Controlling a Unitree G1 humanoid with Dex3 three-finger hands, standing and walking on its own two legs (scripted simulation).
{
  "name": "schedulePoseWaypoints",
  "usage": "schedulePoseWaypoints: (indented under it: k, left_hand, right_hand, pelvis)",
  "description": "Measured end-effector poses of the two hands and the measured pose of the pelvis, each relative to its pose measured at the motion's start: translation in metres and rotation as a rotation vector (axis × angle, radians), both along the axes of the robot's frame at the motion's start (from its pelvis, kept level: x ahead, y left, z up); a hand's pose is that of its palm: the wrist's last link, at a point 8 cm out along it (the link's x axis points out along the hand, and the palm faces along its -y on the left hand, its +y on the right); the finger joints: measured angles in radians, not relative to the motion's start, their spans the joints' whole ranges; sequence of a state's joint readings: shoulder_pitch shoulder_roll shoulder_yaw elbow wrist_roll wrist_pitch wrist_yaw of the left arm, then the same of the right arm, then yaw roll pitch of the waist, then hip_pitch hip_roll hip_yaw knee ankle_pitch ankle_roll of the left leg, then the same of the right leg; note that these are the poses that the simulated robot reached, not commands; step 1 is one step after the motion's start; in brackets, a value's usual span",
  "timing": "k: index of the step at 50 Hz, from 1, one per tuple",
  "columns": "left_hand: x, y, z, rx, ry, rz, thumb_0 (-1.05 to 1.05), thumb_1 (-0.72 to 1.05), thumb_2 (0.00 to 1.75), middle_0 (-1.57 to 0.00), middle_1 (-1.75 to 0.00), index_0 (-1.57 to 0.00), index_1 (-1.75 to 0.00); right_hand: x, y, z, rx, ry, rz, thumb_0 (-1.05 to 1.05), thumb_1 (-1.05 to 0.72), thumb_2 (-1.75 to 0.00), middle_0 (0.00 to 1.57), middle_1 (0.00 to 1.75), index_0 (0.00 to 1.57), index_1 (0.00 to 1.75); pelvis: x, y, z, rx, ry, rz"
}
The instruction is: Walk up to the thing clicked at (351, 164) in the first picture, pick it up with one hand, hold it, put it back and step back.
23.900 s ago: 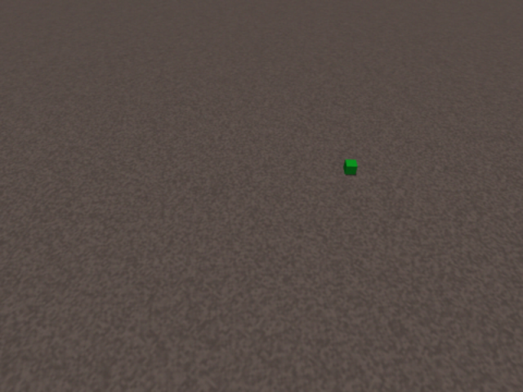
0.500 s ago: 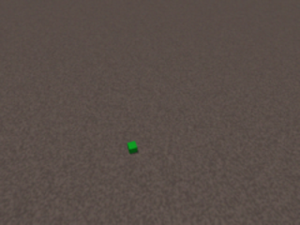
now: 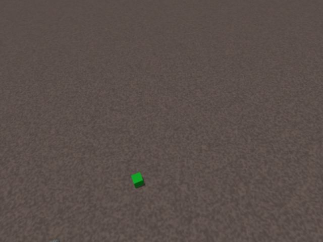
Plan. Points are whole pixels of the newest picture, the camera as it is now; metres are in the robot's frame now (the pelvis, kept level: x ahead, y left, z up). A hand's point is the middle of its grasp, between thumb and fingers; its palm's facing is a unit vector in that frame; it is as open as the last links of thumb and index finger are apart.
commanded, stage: walk up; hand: left
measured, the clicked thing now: (137, 179) +0.62 +0.22 -0.73
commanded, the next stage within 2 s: stand in 1.72 s
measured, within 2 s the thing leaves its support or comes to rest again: neither
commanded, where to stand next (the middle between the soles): +0.22 -0.01 m, yaw -2 degrees
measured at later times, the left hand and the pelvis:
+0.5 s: hand (74, 229) +0.20 +0.28 -0.15, palm faces -0.05 -0.93 -0.35, open 7.4 cm; pelvis +0.14 +0.01 +0.00, yaw -1 degrees
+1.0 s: hand (92, 197) +0.29 +0.24 -0.13, palm faces -0.02 -0.94 -0.34, open 7.4 cm; pelvis +0.16 -0.01 +0.02, yaw +0 degrees
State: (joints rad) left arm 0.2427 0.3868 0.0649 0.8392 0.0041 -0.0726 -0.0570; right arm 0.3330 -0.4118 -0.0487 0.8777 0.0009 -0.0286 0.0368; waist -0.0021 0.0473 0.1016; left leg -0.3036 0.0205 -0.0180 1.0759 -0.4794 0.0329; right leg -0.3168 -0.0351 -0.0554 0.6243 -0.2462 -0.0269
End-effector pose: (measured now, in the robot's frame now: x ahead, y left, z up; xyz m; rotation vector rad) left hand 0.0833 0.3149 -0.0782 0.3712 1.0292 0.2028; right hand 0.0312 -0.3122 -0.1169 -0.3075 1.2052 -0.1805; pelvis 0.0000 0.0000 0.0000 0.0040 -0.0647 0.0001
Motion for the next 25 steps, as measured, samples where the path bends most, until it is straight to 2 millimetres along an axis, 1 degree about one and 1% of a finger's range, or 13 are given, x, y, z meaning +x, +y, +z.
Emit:
schedulePoseWaypoints:
  k: [3, 7, 10, 13, 16, 20, 23, 25]
  left_hand:
    - [0.011, -0.004, 0.005, -0.007, 0.01, 0.006, 0.0, 0.9, 0.9, -0.2, -0.3, -0.2, -0.3]
    - [0.021, 0.0, 0.001, -0.019, 0.047, 0.008, 0.0, 0.9, 0.9, -0.2, -0.3, -0.2, -0.3]
    - [0.03, 0.01, -0.01, -0.034, 0.074, 0.02, 0.0, 0.9, 0.9, -0.21, -0.3, -0.21, -0.3]
    - [0.045, 0.022, -0.028, -0.041, 0.102, 0.031, 0.0, 0.9, 0.9, -0.21, -0.3, -0.21, -0.3]
    - [0.063, 0.024, -0.039, -0.045, 0.145, 0.037, 0.01, 0.9, 0.9, -0.2, -0.3, -0.2, -0.3]
    - [0.089, 0.02, -0.04, -0.051, 0.158, 0.026, 0.01, 0.9, 0.9, -0.2, -0.3, -0.2, -0.3]
    - [0.106, 0.013, -0.039, -0.05, 0.155, 0.017, 0.01, 0.9, 0.9, -0.2, -0.3, -0.2, -0.3]
    - [0.115, 0.009, -0.039, -0.04, 0.153, 0.016, 0.0, 0.9, 0.9, -0.2, -0.3, -0.2, -0.3]
  right_hand:
    - [0.036, 0.001, 0.008, 0.008, -0.039, 0.028, 0.0, -0.91, -0.9, 0.2, 0.3, 0.21, 0.3]
    - [0.077, 0.004, 0.02, -0.002, -0.065, 0.064, 0.0, -0.91, -0.9, 0.2, 0.3, 0.21, 0.3]
    - [0.104, 0.008, 0.027, -0.027, -0.077, 0.082, 0.0, -0.91, -0.9, 0.2, 0.3, 0.21, 0.3]
    - [0.127, 0.011, 0.027, -0.075, -0.1, 0.084, 0.0, -0.91, -0.9, 0.2, 0.3, 0.21, 0.3]
    - [0.143, 0.016, 0.031, -0.093, -0.113, 0.067, 0.0, -0.91, -0.9, 0.2, 0.3, 0.21, 0.3]
    - [0.156, 0.018, 0.039, -0.101, -0.111, 0.058, 0.0, -0.91, -0.9, 0.21, 0.3, 0.21, 0.3]
    - [0.165, 0.014, 0.037, -0.102, -0.096, 0.059, 0.0, -0.91, -0.9, 0.21, 0.3, 0.21, 0.3]
    - [0.172, 0.009, 0.03, -0.094, -0.092, 0.055, 0.0, -0.9, -0.9, 0.21, 0.3, 0.21, 0.3]
  pelvis:
    - [0.019, 0.0, 0.007, -0.004, 0.009, 0.002]
    - [0.045, 0.003, 0.009, -0.011, 0.021, 0.004]
    - [0.067, 0.01, 0.006, -0.014, 0.023, 0.009]
    - [0.09, 0.02, -0.005, -0.006, 0.023, 0.008]
    - [0.106, 0.023, -0.005, -0.004, 0.025, 0.001]
    - [0.122, 0.019, 0.0, -0.005, 0.026, -0.007]
    - [0.131, 0.014, 0.001, -0.006, 0.029, -0.012]
    - [0.136, 0.009, -0.002, -0.006, 0.028, -0.013]
